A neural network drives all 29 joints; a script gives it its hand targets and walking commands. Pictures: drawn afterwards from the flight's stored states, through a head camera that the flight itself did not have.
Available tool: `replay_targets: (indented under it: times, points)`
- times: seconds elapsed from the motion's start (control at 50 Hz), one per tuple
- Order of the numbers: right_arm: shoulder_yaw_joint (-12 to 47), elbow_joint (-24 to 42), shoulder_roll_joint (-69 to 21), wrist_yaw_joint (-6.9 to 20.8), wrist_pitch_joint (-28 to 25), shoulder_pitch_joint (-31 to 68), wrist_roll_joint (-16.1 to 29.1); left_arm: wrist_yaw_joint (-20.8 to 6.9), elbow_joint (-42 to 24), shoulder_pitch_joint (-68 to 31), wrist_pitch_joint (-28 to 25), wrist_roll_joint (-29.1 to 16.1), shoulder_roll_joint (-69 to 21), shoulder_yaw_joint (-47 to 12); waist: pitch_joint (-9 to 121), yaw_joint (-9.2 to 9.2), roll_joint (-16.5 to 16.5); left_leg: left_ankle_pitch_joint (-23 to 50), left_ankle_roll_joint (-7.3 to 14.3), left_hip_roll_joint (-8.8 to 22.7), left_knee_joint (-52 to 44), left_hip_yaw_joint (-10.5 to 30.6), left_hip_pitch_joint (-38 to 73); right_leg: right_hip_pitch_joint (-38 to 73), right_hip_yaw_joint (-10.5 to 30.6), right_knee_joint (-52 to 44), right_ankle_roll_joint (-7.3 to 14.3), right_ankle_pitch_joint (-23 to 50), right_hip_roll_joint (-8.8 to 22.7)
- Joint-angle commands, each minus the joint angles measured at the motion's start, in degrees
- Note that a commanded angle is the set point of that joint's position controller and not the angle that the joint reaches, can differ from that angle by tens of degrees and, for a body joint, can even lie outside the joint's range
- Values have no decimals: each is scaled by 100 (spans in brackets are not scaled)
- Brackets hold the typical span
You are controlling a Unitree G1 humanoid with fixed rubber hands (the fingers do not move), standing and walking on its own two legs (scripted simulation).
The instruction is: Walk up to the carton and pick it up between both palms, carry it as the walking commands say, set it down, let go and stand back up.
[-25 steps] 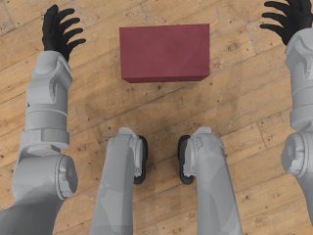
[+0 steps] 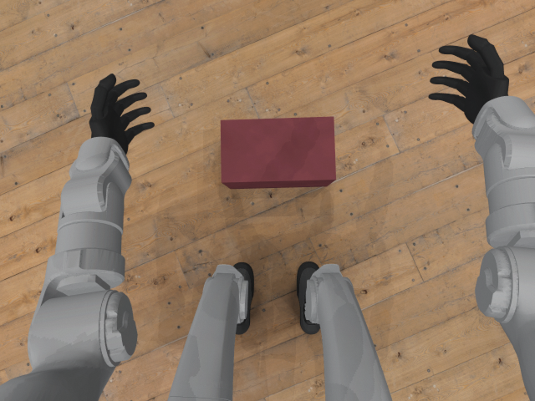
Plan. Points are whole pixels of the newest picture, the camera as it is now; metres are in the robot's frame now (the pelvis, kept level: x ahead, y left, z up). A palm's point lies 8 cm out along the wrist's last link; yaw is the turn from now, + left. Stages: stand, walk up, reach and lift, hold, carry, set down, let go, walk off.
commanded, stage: set down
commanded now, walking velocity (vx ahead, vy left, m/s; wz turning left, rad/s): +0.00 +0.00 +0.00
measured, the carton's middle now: (277, 155) +0.52 +0.00 -0.55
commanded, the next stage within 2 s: let go in 0.10 s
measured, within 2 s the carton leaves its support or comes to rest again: neither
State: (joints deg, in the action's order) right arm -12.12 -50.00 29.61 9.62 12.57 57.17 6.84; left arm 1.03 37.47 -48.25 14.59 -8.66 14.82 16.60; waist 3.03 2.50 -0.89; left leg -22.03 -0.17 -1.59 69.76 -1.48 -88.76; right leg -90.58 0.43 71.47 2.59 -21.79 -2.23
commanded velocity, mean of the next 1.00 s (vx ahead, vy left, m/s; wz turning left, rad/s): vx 0.00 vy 0.00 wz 0.00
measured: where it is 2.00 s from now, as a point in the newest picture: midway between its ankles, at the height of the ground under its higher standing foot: (275, 309)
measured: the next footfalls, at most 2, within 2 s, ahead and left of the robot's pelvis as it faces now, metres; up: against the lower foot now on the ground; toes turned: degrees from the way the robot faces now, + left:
none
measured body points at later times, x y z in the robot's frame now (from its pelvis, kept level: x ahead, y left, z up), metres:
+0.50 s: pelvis +0.05 +0.00 +0.07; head +0.26 -0.01 +0.47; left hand +0.38 +0.24 -0.03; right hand +0.39 -0.25 -0.03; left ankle +0.07 +0.12 -0.60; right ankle +0.07 -0.09 -0.60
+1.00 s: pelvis +0.08 +0.01 +0.14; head +0.11 +0.01 +0.59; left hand +0.24 +0.24 +0.06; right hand +0.25 -0.21 +0.05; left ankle +0.07 +0.12 -0.60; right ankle +0.07 -0.09 -0.60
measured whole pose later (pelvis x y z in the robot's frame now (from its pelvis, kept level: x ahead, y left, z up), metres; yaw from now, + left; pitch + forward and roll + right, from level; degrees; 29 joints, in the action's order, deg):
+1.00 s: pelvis +0.08 +0.01 +0.14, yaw -1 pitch +0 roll +0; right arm -2.4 -25.6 11.5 3.4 3.3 -13.0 -1.5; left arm -3.0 23.0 15.0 3.8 -0.3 10.7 1.2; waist -4.3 1.5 0.8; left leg -16.7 1.1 -1.9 30.8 1.3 -13.8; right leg -13.9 0.0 30.3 1.5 -16.2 -1.9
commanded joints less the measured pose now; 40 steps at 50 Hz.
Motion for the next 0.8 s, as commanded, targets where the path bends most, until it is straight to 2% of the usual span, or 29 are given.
replay_targets:
  times: [0.0,0.06,0.08,0.1,0.12,0.14,0.18,0.2,0.22,0.24,0.26,0.28,0.32,0.36,0.4,0.44,0.46,0.48,0.5,0.52,0.54,0.58,0.62,0.66,0.68,0.7,0.72,0.74,0.78]
  points:
    - [-382,-84,751,51,-416,1185,-318,-27,-309,-1164,-401,361,796,392,4917,33,-407,1148,-184,-19,-977,66,2105,3946,363,-1142,-233,1653,193]
    - [-294,200,475,26,-617,1250,-239,-35,-143,-943,-589,498,629,323,4608,241,-142,1437,-245,-1,-1145,63,2137,3946,476,-1227,-191,1997,265]
    - [-368,41,345,28,-560,1188,-436,-41,117,-1018,-510,462,325,32,5083,-116,-85,1474,-241,36,-975,210,2697,3684,247,-1074,-213,1837,188]
    - [-624,622,787,-64,-689,1059,-588,-13,-372,-874,-589,467,400,-7,5685,-206,28,1735,-244,28,-1038,139,3119,4134,339,-1212,-150,2055,189]
    - [-551,686,568,-108,-624,1032,-726,-50,184,-448,-538,607,738,260,5652,-4,-318,1705,-230,6,-894,137,2773,4162,298,-1050,-226,2179,222]
    - [-522,677,709,-155,-581,770,-625,-71,-551,-680,-638,568,847,300,6184,-18,-353,1565,-226,-54,-988,-126,2606,4991,528,-1166,-185,2452,256]
    - [-687,1019,565,-316,-498,27,-754,-134,-840,-75,-609,466,760,-61,7144,-280,-677,2065,-199,-131,-1017,34,3030,5793,413,-974,-284,3447,191]
    - [-609,1152,527,-350,-541,-317,-668,-76,-1230,219,-673,594,976,1,7142,-114,-650,2105,-182,-154,-1052,-22,3104,5989,405,-944,-279,3516,184]
    - [-658,1347,339,-450,-518,-384,-741,-196,-877,236,-636,633,876,-120,6928,-242,-534,2019,-198,-155,-1063,-70,2728,6250,587,-1088,-249,3994,294]
    - [-547,1527,341,-456,-468,-325,-600,-130,-1240,414,-621,863,1332,228,6632,206,-385,1832,-158,-196,-1239,-87,2998,6000,535,-1098,-339,3492,285]
    - [-435,1763,284,-496,-472,-538,-638,-228,-1128,621,-552,749,1120,-76,6409,25,-537,1654,-168,-132,-1206,-49,2954,5903,515,-1194,-335,3217,361]
    - [-439,2493,221,-539,-551,-1113,-493,-234,-1332,1401,-607,755,990,-254,6688,31,-322,2425,-148,-117,-1374,-12,3576,5960,590,-1378,-324,3837,322]
    - [-74,2371,-245,-582,-536,-2086,-466,-324,-2082,1658,-685,744,1088,-349,6697,-89,-382,2474,-139,-202,-1465,-47,3927,6529,555,-1518,-302,4116,291]
    - [124,2429,-283,-560,-442,-2347,-474,-444,-1614,2305,-545,529,777,-630,5430,-213,-286,2064,-65,-50,-1677,269,4267,6030,542,-1779,-360,3399,335]
    - [245,3038,-517,-580,-605,-3535,-573,-529,-2019,3897,-643,579,440,-967,5897,-155,-169,2943,-83,-70,-1998,332,5472,6448,400,-2089,-356,3720,156]
    - [218,2812,-386,-633,-724,-3016,-582,-547,-1899,3079,-798,596,614,-779,4602,-182,-53,2022,-141,-71,-2164,244,4842,6359,492,-2419,-290,2984,271]
    - [-9,2762,-298,-660,-740,-2864,-665,-502,-1921,2765,-827,522,708,-626,4161,-308,-371,1867,-96,-77,-2183,301,4801,6277,495,-2423,-323,2867,226]
    - [203,2592,-562,-591,-829,-3597,-666,-530,-1990,3352,-934,548,399,-879,4000,-246,10,2109,-137,13,-2373,386,5111,6280,472,-2653,-255,2847,260]
    - [345,2887,-708,-611,-967,-3782,-636,-506,-1955,3632,-1047,617,528,-796,4207,-63,58,2699,-90,-4,-2469,602,5806,6212,329,-2657,-314,3014,219]
    - [397,2695,-723,-598,-982,-3399,-545,-420,-1697,3438,-1074,581,668,-793,3369,124,80,2365,-111,48,-2536,554,5601,5777,303,-2715,-319,2414,226]
    - [401,2496,-794,-624,-1048,-3967,-741,-388,-1574,3889,-1118,646,517,-853,3069,69,-203,2458,-133,75,-2642,529,5867,5921,298,-2953,-294,2336,211]
    - [510,2099,-938,-615,-1017,-4491,-716,-399,-1238,4194,-1112,626,296,-1031,2621,-97,-133,2211,-167,120,-2886,532,6143,6104,339,-3221,-216,2176,237]
    - [500,2282,-830,-609,-1145,-4662,-748,-344,-1326,4670,-1193,732,417,-1142,2190,101,325,2113,-277,109,-3053,568,6238,6284,238,-3293,-188,1899,274]
    - [513,2263,-1026,-618,-1241,-5866,-882,-360,-1290,5795,-1272,776,-32,-1306,2311,-170,60,2688,-289,151,-3185,632,7099,6788,287,-3518,-164,2359,242]
    - [458,2364,-990,-615,-1225,-5142,-721,-318,-1464,4874,-1283,812,243,-1168,1613,-40,233,2156,-278,186,-3276,573,6717,6384,239,-3488,-159,1827,269]
    - [420,2630,-760,-608,-1242,-5478,-846,-326,-1560,5392,-1279,842,130,-1256,1900,3,197,2082,-355,118,-3520,473,6915,7035,177,-3696,-166,1939,203]
    - [486,2548,-1185,-658,-1237,-6230,-951,-294,-1597,5765,-1337,767,67,-1288,1721,-109,-175,2522,-218,109,-3579,459,7342,7221,132,-3809,-272,2232,161]
    - [418,2585,-1096,-695,-1250,-5598,-916,-332,-1759,4877,-1370,731,320,-1235,1548,-319,-7,2380,-167,112,-3514,503,7083,7049,370,-3877,-251,2219,224]
    - [665,2781,-1335,-695,-1226,-5981,-802,-367,-1960,5411,-1345,489,135,-1461,1216,-194,-362,2078,-125,112,-3917,395,7439,7512,176,-4120,-284,2037,109]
